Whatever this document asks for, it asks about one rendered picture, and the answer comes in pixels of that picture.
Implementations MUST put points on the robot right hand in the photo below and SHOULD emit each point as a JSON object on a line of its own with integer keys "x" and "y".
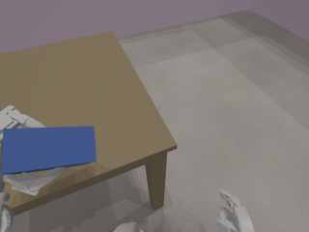
{"x": 237, "y": 221}

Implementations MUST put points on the robot left thigh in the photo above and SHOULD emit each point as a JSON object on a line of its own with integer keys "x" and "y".
{"x": 128, "y": 227}

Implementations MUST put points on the robot left forearm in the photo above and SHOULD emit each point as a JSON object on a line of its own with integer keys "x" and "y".
{"x": 6, "y": 213}

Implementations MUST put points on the robot left hand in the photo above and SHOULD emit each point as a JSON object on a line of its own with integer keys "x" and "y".
{"x": 11, "y": 118}

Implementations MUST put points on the sponge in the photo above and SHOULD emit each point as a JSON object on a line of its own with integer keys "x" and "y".
{"x": 39, "y": 149}

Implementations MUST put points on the table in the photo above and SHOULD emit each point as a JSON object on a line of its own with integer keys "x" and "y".
{"x": 87, "y": 82}

